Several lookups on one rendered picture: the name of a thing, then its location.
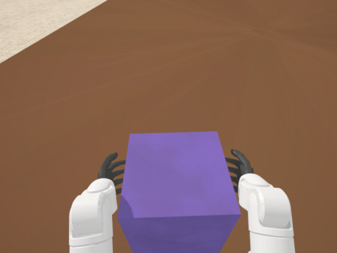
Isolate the robot left forearm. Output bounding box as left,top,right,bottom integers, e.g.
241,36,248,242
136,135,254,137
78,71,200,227
69,178,117,253

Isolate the carton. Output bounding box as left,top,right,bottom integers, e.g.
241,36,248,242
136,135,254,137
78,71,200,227
117,131,241,253

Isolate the robot left hand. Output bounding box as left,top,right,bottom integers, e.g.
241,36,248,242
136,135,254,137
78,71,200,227
98,152,126,195

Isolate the robot right forearm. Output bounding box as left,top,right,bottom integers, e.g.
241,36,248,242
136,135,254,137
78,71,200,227
238,173,295,253

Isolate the robot right hand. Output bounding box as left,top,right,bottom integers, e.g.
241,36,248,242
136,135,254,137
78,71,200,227
225,149,254,193

